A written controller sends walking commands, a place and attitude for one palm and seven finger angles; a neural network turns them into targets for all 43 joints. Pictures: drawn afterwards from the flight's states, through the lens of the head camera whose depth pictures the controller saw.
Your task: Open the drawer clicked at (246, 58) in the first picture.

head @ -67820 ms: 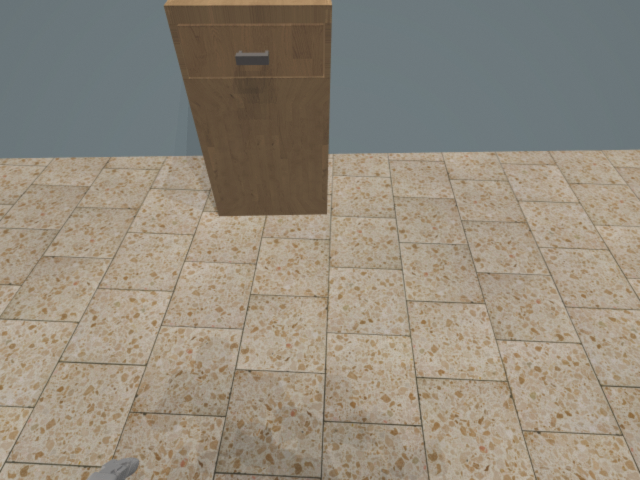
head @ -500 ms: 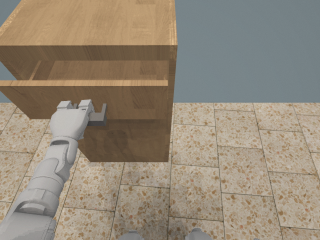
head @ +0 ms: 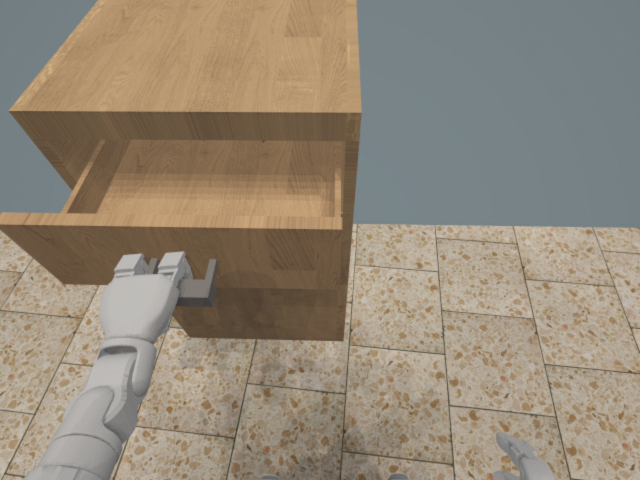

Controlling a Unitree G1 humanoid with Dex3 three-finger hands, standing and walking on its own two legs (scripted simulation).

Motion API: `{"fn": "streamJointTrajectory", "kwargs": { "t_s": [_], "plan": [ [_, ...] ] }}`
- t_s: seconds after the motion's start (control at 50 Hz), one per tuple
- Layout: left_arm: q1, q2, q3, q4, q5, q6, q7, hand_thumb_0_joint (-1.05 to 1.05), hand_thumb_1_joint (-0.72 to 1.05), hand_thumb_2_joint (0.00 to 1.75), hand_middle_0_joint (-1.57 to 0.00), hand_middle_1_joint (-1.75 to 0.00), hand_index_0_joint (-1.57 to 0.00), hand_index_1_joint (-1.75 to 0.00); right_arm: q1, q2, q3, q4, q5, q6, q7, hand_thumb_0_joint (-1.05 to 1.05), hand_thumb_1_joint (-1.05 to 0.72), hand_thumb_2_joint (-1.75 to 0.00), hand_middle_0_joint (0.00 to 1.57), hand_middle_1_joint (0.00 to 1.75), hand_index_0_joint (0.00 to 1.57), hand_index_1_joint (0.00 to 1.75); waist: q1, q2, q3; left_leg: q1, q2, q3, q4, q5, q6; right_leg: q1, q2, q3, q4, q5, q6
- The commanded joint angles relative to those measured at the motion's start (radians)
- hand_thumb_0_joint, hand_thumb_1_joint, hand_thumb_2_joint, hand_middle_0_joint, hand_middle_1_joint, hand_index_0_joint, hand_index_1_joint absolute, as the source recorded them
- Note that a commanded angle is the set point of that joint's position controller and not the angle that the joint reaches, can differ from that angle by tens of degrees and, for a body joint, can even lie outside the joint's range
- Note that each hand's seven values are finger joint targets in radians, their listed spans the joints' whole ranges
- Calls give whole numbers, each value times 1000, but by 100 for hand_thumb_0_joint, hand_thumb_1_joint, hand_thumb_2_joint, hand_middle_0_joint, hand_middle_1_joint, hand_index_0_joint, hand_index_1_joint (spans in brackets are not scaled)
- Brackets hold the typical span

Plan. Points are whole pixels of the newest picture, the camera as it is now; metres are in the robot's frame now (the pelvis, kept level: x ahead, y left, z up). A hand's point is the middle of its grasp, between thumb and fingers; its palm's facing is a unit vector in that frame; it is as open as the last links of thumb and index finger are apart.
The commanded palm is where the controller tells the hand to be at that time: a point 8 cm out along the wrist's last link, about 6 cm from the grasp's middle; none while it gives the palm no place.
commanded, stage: pull the drawer open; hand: left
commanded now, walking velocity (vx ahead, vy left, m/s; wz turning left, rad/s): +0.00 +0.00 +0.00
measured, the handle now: (179, 278) +0.37 +0.22 +0.00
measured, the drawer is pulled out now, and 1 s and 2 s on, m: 0.16 0.28 0.30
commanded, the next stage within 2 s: open the thumb to release the handle in 1.32 s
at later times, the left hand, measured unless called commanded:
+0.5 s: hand (147, 356) +0.27 +0.24 -0.02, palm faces -0.03 -0.05 -1.00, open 5.9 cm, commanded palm +0.23 +0.24 +0.03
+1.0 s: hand (132, 409) +0.20 +0.24 -0.02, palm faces -0.02 -0.07 -1.00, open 5.8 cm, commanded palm +0.17 +0.25 +0.03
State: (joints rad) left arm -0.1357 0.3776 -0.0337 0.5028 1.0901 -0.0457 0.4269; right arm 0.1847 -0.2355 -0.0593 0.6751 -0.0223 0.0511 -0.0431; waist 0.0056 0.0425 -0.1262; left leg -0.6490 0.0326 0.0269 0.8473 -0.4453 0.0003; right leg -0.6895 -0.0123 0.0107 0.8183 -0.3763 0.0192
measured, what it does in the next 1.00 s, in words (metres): stands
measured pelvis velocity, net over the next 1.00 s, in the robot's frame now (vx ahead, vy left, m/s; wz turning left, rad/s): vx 0.00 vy -0.01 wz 0.00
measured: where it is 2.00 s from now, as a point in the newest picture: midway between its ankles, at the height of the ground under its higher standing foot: outside the picture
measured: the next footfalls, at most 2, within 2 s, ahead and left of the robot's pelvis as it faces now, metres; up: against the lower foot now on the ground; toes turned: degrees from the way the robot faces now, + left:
none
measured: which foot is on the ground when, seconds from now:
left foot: down 0.00-1.00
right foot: down 0.00-1.00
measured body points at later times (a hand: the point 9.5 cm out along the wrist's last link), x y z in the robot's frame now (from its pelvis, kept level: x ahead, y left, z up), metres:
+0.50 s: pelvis +0.00 -0.01 +0.00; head +0.05 -0.02 +0.45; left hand +0.26 +0.24 +0.03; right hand +0.16 -0.25 -0.12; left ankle -0.02 +0.12 -0.70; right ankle +0.01 -0.14 -0.70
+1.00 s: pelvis +0.00 -0.01 -0.01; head +0.05 -0.02 +0.44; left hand +0.20 +0.24 +0.03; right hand +0.20 -0.24 -0.11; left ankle -0.02 +0.12 -0.70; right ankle +0.01 -0.14 -0.70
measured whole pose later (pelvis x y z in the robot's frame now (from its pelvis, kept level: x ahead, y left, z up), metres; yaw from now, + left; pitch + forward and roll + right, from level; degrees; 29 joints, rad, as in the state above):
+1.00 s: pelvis +0.00 -0.01 -0.01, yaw +0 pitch +12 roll +0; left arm 0.36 0.36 -0.01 0.08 1.08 -0.05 0.48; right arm 0.10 -0.22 -0.03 0.64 -0.05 0.03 -0.04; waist 0.05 0.03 -0.11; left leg -0.63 0.04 0.02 0.90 -0.48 -0.01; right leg -0.68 -0.01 0.01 0.89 -0.42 0.01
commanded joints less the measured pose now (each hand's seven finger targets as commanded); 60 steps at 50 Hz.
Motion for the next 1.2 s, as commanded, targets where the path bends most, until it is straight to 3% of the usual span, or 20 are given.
{"fn": "streamJointTrajectory", "kwargs": {
  "t_s": [0.0,0.08,0.1,0.12,0.18,0.22,0.26,0.32,0.38,0.44,0.48,0.5,0.56,0.62,0.68,0.76,1.02,1.08,1.18],
  "plan": [
    [-103,165,81,-204,-9,8,44,0,90,90,-40,-135,-40,-135,-20,-131,-41,-121,1,-44,-7,0,-90,-90,20,30,20,30,6,-37,-282,169,-50,7,-89,405,12,193,59,-52,-74,350,-55],
    [-66,199,119,-248,-2,6,52,0,90,90,-40,-135,-40,-135,-40,-129,-38,-126,-3,-49,-11,0,-90,-90,20,30,20,30,22,-18,-285,170,-53,10,-91,388,11,201,56,-44,-72,343,-56],
    [-35,159,84,-242,-4,11,52,0,90,90,-40,-135,-40,-135,-48,-124,-37,-130,-3,-50,-9,0,-90,-90,20,30,20,30,15,-21,-262,170,-54,11,-91,378,11,192,57,-49,-77,335,-56],
    [-58,156,77,-269,-6,9,53,0,90,90,-40,-135,-40,-135,-51,-124,-35,-131,-1,-52,-8,0,-90,-90,20,30,20,30,11,-10,-264,174,-53,10,-92,372,10,185,56,-49,-79,326,-56],
    [-53,188,102,-277,2,13,58,0,90,90,-40,-135,-40,-135,-63,-126,-31,-129,-6,-51,-13,0,-90,-90,20,30,20,30,17,-10,-258,168,-55,9,-92,351,9,183,55,-47,-77,308,-56],
    [-52,162,79,-293,2,14,59,0,90,90,-40,-135,-40,-135,-68,-122,-31,-130,-6,-58,-13,0,-90,-90,20,30,20,30,11,-15,-253,169,-56,9,-90,343,10,177,55,-49,-77,306,-56],
    [-5,193,115,-296,-4,21,57,0,90,90,-40,-135,-40,-135,-75,-126,-30,-134,-5,-55,-14,0,-90,-90,20,30,20,30,26,-21,-259,170,-57,7,-98,341,8,198,56,-45,-81,302,-59],
    [24,179,104,-293,-5,23,52,0,90,90,-40,-135,-40,-135,-84,-119,-28,-130,-6,-60,-17,0,-90,-90,20,30,20,30,23,-45,-247,159,-60,11,-92,317,11,194,55,-42,-83,300,-54],
    [49,188,112,-343,-11,18,51,0,90,90,-40,-135,-40,-135,-93,-119,-26,-138,-7,-63,-19,0,-90,-90,20,30,20,30,33,-13,-258,166,-60,13,-97,312,10,205,51,-34,-86,298,-55],
    [139,186,128,-348,-18,19,49,0,90,90,-40,-135,-40,-135,-100,-116,-26,-143,-7,-67,-18,0,-90,-90,20,30,20,30,44,-41,-247,154,-63,12,-94,318,10,219,54,-33,-82,314,-56],
    [167,182,125,-388,-18,15,50,0,90,90,-40,-135,-40,-135,-107,-117,-22,-151,-9,-69,-16,0,-90,-90,20,30,20,30,46,-23,-245,161,-59,11,-97,328,8,214,53,-37,-78,309,-56],
    [208,153,109,-405,-26,16,49,0,90,90,-40,-135,-40,-135,-109,-112,-25,-158,-7,-70,-12,0,-90,-90,20,30,20,30,45,-17,-244,168,-60,13,-97,329,8,218,53,-38,-83,315,-57],
    [268,171,138,-442,-26,14,57,0,90,90,-40,-135,-40,-135,-121,-114,-25,-164,-9,-71,-9,0,-90,-90,20,30,20,30,52,-27,-239,164,-57,10,-95,341,6,217,56,-38,-76,314,-60],
    [339,127,104,-485,-25,12,66,0,90,90,-40,-135,-40,-135,-127,-108,-22,-171,-12,-75,0,0,-90,-90,20,30,20,30,47,-19,-215,163,-56,9,-89,333,4,193,55,-43,-70,299,-58],
    [336,155,127,-529,-15,9,78,0,90,90,-40,-135,-40,-135,-140,-112,-21,-174,-19,-76,0,0,-90,-90,20,30,20,30,48,-2,-206,162,-55,8,-86,314,3,178,53,-38,-65,282,-59],
    [363,155,140,-529,-14,12,86,0,90,90,-40,-135,-40,-135,-144,-109,-21,-168,-22,-76,-2,0,-90,-90,20,30,20,30,39,-36,-202,153,-57,5,-71,296,7,168,54,-35,-62,286,-60],
    [580,149,153,-635,-16,3,99,0,90,90,-40,-135,-40,-135,-178,-94,-8,-193,-29,-70,5,0,-90,-90,20,30,20,30,68,-30,-197,147,-61,3,-46,313,4,159,54,-25,-33,310,-60],
    [653,153,162,-681,-21,-5,102,0,90,90,-40,-135,-40,-135,-181,-92,-4,-205,-33,-68,11,0,-90,-90,20,30,20,30,79,-3,-209,161,-57,2,-42,348,1,164,53,-18,-24,331,-62],
    [694,148,158,-725,-19,-20,109,0,90,90,-40,-135,-40,-135,-180,-92,-2,-217,-42,-61,23,0,-90,-90,20,30,20,30,71,-3,-177,155,-53,-5,-29,342,2,119,55,-15,-15,292,-63]
  ]
}}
